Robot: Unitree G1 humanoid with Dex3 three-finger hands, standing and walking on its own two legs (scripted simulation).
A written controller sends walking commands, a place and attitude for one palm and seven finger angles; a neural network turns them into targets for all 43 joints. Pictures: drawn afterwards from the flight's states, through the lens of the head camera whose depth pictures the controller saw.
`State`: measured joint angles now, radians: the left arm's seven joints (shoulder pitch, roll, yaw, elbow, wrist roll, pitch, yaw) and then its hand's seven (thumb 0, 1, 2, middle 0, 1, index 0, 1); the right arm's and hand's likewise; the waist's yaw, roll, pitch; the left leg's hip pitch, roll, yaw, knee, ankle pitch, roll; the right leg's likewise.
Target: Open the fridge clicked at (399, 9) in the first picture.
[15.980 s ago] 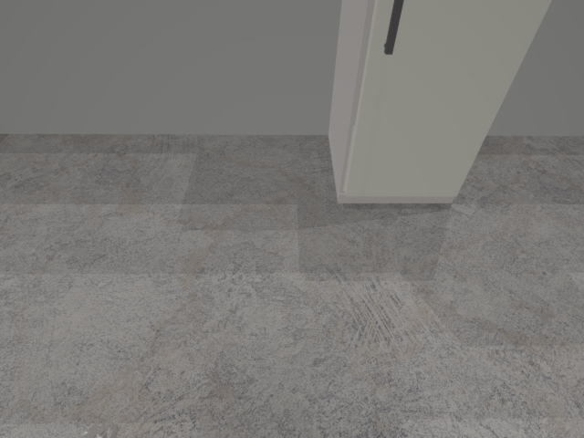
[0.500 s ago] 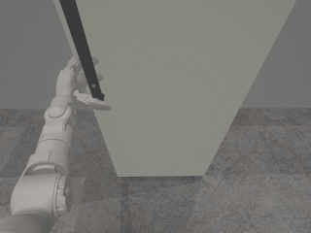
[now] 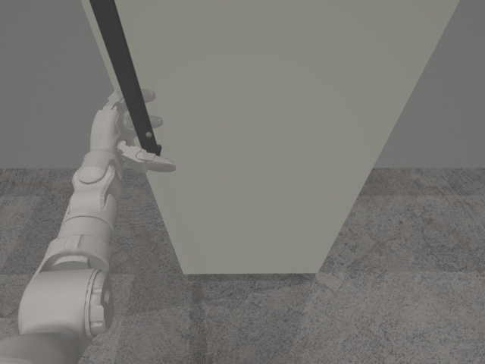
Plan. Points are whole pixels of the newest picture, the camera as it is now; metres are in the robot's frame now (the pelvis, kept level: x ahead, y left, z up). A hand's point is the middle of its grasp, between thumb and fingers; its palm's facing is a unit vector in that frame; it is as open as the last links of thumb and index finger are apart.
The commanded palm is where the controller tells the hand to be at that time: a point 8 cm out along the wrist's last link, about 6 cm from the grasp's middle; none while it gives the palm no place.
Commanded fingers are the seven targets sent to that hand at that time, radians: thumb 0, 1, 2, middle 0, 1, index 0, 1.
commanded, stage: slide the fingers in behind the handle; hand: left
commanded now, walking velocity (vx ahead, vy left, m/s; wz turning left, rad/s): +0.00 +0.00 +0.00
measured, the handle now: (131, 75) +0.51 +0.17 +0.22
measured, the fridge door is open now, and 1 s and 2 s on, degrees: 0 0 0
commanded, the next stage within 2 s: grip the handle and tug to test in 0.42 s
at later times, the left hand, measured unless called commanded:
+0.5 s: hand (147, 134) +0.46 +0.16 +0.14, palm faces -0.01 -1.00 +0.01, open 14.0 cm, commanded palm +0.43 +0.21 +0.15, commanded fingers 0.00 -0.50 0.30 -0.30 -1.20 -0.30 -1.20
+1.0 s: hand (149, 132) +0.46 +0.15 +0.15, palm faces +0.00 -1.00 +0.01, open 8.9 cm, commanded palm +0.43 +0.21 +0.15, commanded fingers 0.00 0.67 0.80 -0.43 -1.37 -0.43 -1.37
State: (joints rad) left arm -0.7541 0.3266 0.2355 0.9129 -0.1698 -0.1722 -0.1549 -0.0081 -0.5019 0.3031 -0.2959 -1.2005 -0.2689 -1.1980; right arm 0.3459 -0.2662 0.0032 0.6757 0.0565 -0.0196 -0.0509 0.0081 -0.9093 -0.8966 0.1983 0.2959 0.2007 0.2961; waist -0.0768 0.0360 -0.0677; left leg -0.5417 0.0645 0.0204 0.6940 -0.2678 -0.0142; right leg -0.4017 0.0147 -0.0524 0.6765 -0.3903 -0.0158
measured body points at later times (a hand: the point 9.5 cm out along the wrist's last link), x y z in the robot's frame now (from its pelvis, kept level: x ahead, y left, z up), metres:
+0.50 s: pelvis +0.01 +0.01 +0.00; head +0.04 +0.00 +0.45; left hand +0.45 +0.21 +0.15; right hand +0.07 -0.26 -0.12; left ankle +0.05 +0.13 -0.72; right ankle -0.03 -0.11 -0.72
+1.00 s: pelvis +0.00 +0.00 +0.00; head +0.03 +0.00 +0.45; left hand +0.45 +0.21 +0.15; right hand +0.07 -0.26 -0.12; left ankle +0.05 +0.13 -0.72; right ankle -0.03 -0.11 -0.72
